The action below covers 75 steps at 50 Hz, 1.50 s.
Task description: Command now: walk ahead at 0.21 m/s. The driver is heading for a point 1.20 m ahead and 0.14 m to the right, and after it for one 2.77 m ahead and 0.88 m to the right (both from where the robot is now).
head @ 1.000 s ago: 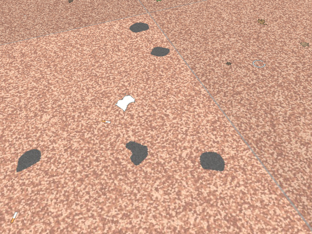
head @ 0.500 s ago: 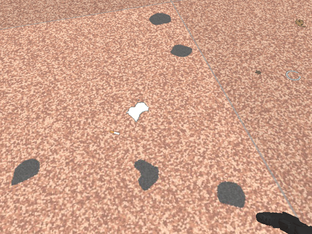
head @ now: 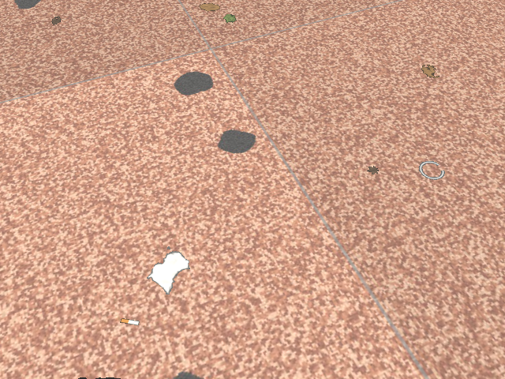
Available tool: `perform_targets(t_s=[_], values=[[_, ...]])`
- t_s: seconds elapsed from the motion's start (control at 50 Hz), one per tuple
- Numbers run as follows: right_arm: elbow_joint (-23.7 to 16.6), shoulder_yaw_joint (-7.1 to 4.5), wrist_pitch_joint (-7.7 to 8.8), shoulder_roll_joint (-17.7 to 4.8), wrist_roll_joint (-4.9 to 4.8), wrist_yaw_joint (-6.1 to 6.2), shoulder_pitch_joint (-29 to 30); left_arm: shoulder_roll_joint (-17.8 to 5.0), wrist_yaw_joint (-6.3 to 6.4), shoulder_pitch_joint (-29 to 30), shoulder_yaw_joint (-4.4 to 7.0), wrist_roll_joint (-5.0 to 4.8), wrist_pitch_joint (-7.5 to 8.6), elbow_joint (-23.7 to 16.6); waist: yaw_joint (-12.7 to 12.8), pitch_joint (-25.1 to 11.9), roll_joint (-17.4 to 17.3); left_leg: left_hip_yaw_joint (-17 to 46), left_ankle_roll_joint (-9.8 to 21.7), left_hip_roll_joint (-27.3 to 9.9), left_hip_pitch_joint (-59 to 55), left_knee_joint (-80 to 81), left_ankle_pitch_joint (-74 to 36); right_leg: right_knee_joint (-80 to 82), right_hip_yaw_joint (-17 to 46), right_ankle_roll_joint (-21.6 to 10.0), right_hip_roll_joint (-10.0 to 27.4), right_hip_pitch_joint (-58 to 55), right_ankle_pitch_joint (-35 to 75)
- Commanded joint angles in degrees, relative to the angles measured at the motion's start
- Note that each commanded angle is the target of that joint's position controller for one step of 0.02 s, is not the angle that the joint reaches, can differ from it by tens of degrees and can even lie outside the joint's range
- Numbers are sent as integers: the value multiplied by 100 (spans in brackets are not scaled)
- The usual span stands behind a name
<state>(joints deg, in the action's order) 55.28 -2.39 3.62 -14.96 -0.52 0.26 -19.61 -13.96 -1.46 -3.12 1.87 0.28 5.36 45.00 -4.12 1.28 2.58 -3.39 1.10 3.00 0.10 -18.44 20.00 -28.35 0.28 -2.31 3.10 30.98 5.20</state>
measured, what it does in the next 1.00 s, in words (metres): walks ahead: right foot, then left foot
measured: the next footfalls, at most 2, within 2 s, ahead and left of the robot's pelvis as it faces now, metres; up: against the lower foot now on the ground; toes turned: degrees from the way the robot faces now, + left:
right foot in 0.02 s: +0.20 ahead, -0.12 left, +0.00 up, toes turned -2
left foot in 0.34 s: +0.15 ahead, +0.13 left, +0.00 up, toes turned +1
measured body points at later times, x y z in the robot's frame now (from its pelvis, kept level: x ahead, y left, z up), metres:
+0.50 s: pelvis +0.11 +0.00 +0.00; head +0.12 +0.01 +0.45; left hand +0.21 +0.24 -0.14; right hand +0.16 -0.26 -0.13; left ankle +0.11 +0.13 -0.73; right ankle +0.16 -0.11 -0.73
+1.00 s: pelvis +0.14 +0.01 +0.00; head +0.15 +0.01 +0.45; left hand +0.21 +0.26 -0.14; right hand +0.18 -0.24 -0.15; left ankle +0.11 +0.13 -0.73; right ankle +0.16 -0.11 -0.73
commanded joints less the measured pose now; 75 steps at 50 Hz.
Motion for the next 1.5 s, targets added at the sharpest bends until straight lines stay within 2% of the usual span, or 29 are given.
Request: perform_targets(t_s=[0.02, 0.04, 0.06, 0.08, 0.1, 0.12, 0.14, 0.18, 0.2, 0.24, 0.28, 0.32, 0.34, 0.36, 0.38, 0.4, 0.42, 0.48, 0.54, 0.78, 1.28, 1.3, 1.32, 1.36, 1.38, 1.42, 1.44, 1.48, 1.5], values=[[-295, -136, -14, -774, 63, 58, 52, -1190, 34, -1256, 376, 121, 120, 59, 779, -1093, -248, 266, 283, -846, 465, -1908, -3395, 186, 200, -402, 241, -2330, 2335], [-243, 45, 47, -228, 168, 15, -755, -1452, 74, -1603, 384, 268, 64, 70, 536, -1981, 879, 166, -75, -254, 2205, -3753, -553, -316, 1740, -1310, 1653, -4462, 4300], [-42, 86, 60, -186, 65, -34, -1109, -1011, 51, -1758, 268, 153, -16, 131, 571, -2712, 1239, 728, -237, -18, 2691, -4754, 2021, -73, 2684, -1856, 2161, -4823, 4274], [-62, -56, 10, -708, -64, -54, -818, -840, 8, -1545, 214, 29, -79, 96, 626, -2381, 709, 1021, -240, -268, 2908, -5127, 2020, 180, 2410, -1674, 1886, -4246, 2937], [-195, -85, -71, -747, -122, -16, -293, -777, 19, -1061, 197, -13, -120, 23, 558, -1663, 350, 832, -268, -464, 3218, -5094, 1717, 456, 2032, -1423, 1648, -3519, 1732], [-260, -103, -179, -687, -71, 48, 62, -654, 30, -634, 142, 10, -136, -30, 460, -1111, 84, 744, -306, -649, 3218, -4795, 1392, 751, 1714, -1264, 1435, -2686, 926], [-276, -126, -296, -643, -16, 115, 123, -580, 49, -316, 118, 56, -140, -55, 285, -863, 159, 768, -326, -823, 2818, -4364, 1055, 1020, 1446, -1116, 1271, -1934, 352], [-188, -83, -426, -384, 35, 197, -68, -634, 61, -50, 153, 172, -162, -12, 100, -718, 457, 541, -368, -741, 2004, -3564, 654, 1319, 947, -1020, 938, -1061, -79], [-153, -69, -441, -318, 53, 228, -112, -612, 78, -48, 153, 187, -162, 29, 87, -772, 506, 489, -372, -710, 1779, -3218, 554, 1347, 806, -1038, 879, -976, -121], [-139, -65, -453, -320, 68, 247, -20, -609, 119, -121, 156, 141, -178, 122, 158, -919, 510, 449, -331, -691, 1493, -2589, 64, 1394, 755, -1045, 872, -1050, -649], [-118, -83, -466, -347, 85, 227, 75, -617, 164, -74, 147, 65, -240, 191, 141, -864, 460, 357, -262, -637, 1145, -1938, -557, 1429, 733, -916, 812, -927, -1800], [-101, -95, -462, -355, 174, 195, 165, -502, 193, -151, 99, 7, -300, 308, 107, -590, 363, 261, -116, -557, 770, -1224, -978, 1413, 650, -555, 577, -628, -3123], [-154, -101, -450, -450, 231, 196, 234, -391, 195, -320, 61, 17, -313, 409, 150, -364, 202, 523, 9, -774, 775, -860, -1070, 1331, 608, -279, 426, -530, -3529], [-230, -138, -435, -723, 206, 221, 322, -412, 196, -433, 73, 52, -322, 441, 325, -97, -185, 848, 165, -1098, 1118, -528, -744, 1011, 411, -53, 152, -601, -3490], [-130, -180, -409, -848, 124, 211, 515, -326, 227, -623, 82, 33, -347, 463, 597, 75, -987, 887, 274, -1016, 1997, -318, 530, 816, -10, 104, -189, -1192, -2849], [-144, -126, -347, -563, 120, 190, 659, -415, 262, -542, 95, 56, -361, 516, 535, 177, -1055, 863, 183, -913, 2424, -73, 914, 537, -55, 146, -198, -1698, -2345], [-106, -87, -286, -422, 153, 183, 717, -432, 282, -567, 114, 39, -375, 546, 572, 145, -1089, 834, 62, -901, 2507, -1, 819, 423, -69, 103, -182, -1918, -2038], [-13, -88, -151, -407, 95, 167, 611, -423, 294, -651, 128, 52, -399, 714, 491, -9, -724, 668, -80, -783, 2001, -307, -224, 372, -4, -22, -104, -1896, -1511], [96, -89, -142, -414, 67, 179, 447, -385, 271, -596, 132, 13, -386, 813, 400, -196, -504, 587, -26, -735, 1616, -542, -976, 297, -21, -14, -83, -1927, -985], [304, -70, -249, -308, 51, 188, 447, -437, 344, -656, 165, -38, -514, 1246, 397, -235, -265, 424, 0, -612, 1299, -677, -1787, 131, -37, 35, -49, -2191, -320], [635, -1, -278, -120, 73, 226, 235, -318, 402, -700, 144, -38, -579, 1773, 438, 109, -280, 328, -32, -503, 1418, -356, -934, 374, -50, 123, -71, -2128, -1060], [704, 0, -287, -93, 63, 232, 99, -270, 405, -813, 134, -41, -585, 1841, 433, -13, -302, 284, 4, -453, 1375, -321, -302, 344, -142, 111, -158, -2159, -1707], [713, -37, -303, -182, 19, 246, 52, -314, 412, -852, 158, -82, -594, 1863, 425, 80, -368, 304, 118, -419, 1484, -323, 681, 183, -275, 66, -298, -2004, -2746], [610, -101, -287, -353, -37, 272, 27, -357, 419, -765, 184, -111, -540, 1785, 360, 554, -514, 724, 415, -667, 1815, -105, 2339, -74, -299, -45, -360, -1287, -4151], [603, -132, -230, -433, -69, 266, -127, -271, 397, -641, 168, -119, -457, 1701, 280, 728, -674, 1155, 592, -956, 1777, 98, 2682, -331, -311, -60, -356, -936, -4093], [650, -253, -99, -725, -123, 232, -397, -21, 291, -477, 121, -155, -259, 1574, 189, 829, -1340, 2479, 1101, -1901, 1390, 743, 2940, -1450, -499, -49, -370, -372, -3038], [610, -262, -51, -702, -110, 217, -353, -40, 236, -418, 126, -176, -187, 1520, 211, 916, -1327, 2828, 1250, -2177, 1457, 882, 2756, -1790, -311, -148, -181, -230, -2994], [459, -238, 25, -602, -117, 166, -25, -21, 167, -601, 123, -249, -80, 1500, 454, 954, -1219, 2546, 1125, -2110, 1522, 706, 2146, -1354, -234, -337, -55, -433, -3332], [371, -227, 21, -563, -170, 138, 267, -33, 154, -963, 145, -265, -39, 1629, 697, 888, -1104, 2019, 898, -1803, 1838, 454, 1793, -503, -402, -387, -156, -1226, -3038]])
Keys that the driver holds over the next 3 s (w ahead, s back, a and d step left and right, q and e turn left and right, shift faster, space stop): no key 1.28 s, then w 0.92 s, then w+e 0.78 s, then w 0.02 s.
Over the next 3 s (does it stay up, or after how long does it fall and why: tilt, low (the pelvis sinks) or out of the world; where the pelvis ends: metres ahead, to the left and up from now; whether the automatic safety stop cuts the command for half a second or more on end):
stays up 0.98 -0.06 0.01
